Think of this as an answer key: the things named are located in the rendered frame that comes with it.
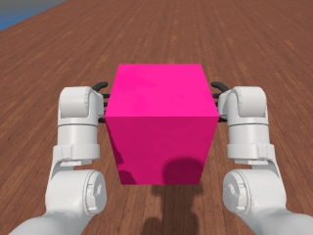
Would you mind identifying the right robot hand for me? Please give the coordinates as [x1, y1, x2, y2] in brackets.
[210, 81, 230, 122]

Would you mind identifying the left robot forearm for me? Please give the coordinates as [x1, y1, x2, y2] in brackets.
[45, 86, 105, 209]

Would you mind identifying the robot right upper arm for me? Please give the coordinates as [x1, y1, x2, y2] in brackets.
[222, 168, 313, 235]

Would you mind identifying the carton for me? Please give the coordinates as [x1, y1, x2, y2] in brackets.
[104, 64, 220, 185]

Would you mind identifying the right robot forearm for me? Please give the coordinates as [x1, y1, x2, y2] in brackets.
[218, 86, 287, 203]

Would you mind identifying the robot left upper arm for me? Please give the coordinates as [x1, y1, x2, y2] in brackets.
[8, 169, 108, 235]

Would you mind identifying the left robot hand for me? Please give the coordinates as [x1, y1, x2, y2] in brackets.
[92, 81, 111, 123]

